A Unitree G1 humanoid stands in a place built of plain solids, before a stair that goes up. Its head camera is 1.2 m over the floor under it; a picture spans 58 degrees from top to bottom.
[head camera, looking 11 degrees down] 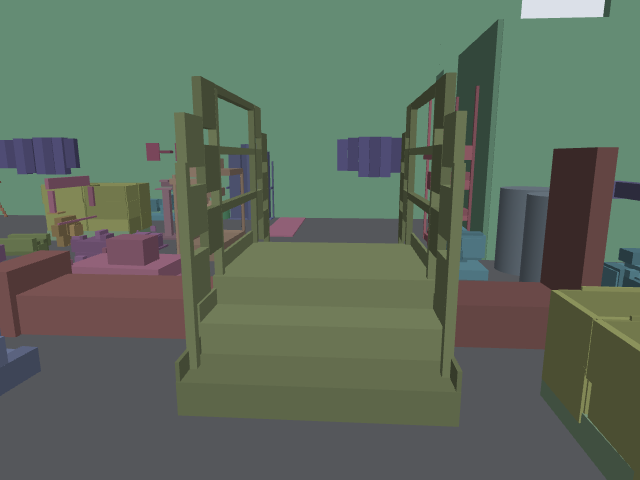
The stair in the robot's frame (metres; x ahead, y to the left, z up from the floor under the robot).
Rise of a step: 0.17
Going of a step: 0.30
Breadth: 1.30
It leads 4 degrees to the right of straight ahead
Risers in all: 3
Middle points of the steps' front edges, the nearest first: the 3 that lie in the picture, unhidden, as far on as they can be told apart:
1.80 0.02 0.17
2.10 0.00 0.34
2.40 -0.02 0.51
